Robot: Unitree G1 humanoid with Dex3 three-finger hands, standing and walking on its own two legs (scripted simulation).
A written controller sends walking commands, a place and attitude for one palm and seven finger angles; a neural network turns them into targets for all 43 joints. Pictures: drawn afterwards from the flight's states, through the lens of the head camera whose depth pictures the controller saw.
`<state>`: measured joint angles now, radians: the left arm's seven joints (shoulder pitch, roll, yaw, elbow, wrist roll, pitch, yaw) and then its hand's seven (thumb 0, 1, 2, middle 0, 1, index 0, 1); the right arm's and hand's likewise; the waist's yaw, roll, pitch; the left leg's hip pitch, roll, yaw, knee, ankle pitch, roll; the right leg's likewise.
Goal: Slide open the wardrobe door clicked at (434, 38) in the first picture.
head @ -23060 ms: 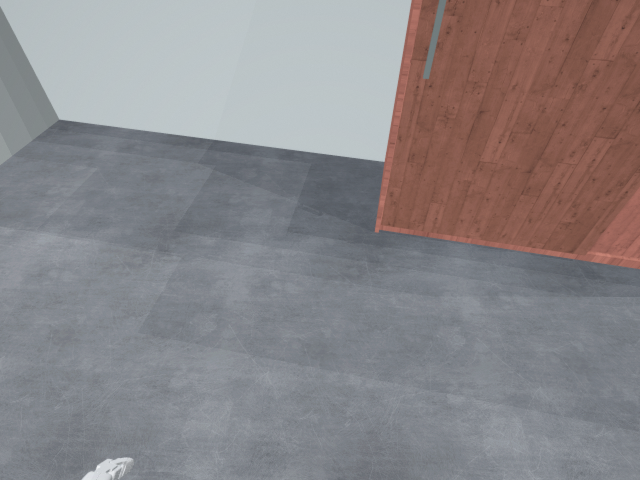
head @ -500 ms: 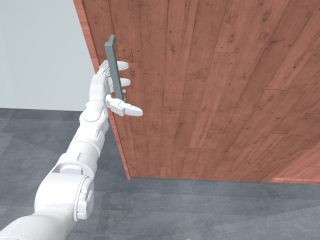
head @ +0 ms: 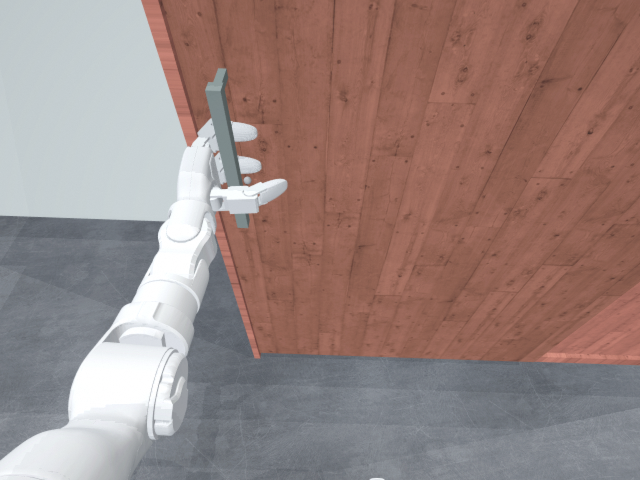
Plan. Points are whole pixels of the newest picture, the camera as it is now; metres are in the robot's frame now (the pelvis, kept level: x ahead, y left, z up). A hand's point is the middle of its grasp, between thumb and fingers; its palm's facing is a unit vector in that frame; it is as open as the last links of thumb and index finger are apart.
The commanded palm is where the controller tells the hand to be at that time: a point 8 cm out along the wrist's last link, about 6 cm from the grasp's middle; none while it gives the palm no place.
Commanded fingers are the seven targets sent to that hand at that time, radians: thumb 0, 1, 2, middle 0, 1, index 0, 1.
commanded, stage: grip the handle and tug to test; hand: left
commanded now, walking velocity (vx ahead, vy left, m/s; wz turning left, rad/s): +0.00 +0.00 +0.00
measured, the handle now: (233, 158) +0.52 +0.10 +0.11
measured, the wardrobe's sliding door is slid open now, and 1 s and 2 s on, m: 0.00 0.00 0.00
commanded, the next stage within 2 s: tug the door sideways, standing still in 1.00 s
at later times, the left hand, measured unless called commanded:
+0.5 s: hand (246, 179) +0.46 +0.08 +0.12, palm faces -0.05 -1.00 -0.02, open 5.3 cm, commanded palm +0.44 +0.13 +0.12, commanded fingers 0.00 0.90 0.90 -0.45 -1.40 -0.45 -1.40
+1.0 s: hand (246, 182) +0.46 +0.08 +0.12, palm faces -0.05 -1.00 -0.01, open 5.4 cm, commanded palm +0.41 +0.13 +0.12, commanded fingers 0.00 0.90 0.90 -0.45 -1.40 -0.45 -1.40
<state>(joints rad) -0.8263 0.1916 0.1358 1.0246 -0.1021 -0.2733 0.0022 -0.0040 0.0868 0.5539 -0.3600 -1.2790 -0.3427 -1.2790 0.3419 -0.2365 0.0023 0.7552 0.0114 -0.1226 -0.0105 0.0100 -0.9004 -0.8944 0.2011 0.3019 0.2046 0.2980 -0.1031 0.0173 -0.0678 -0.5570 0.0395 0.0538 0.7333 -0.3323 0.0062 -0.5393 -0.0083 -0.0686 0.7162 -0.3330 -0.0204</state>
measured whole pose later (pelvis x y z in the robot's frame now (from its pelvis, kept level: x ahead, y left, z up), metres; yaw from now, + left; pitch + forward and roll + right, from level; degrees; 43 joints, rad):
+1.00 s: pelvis +0.03 +0.00 +0.01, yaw -1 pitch +8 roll +0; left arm -0.61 0.17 0.13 0.75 -0.12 -0.19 0.00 0.02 0.80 0.82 -0.34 -1.39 -0.33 -1.39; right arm 0.34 -0.23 -0.01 0.71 0.02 -0.09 0.00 0.01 -0.90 -0.89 0.20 0.30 0.20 0.30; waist -0.08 0.02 -0.09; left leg -0.46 0.05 0.07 0.67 -0.35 0.00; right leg -0.46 0.01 -0.05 0.66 -0.34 -0.02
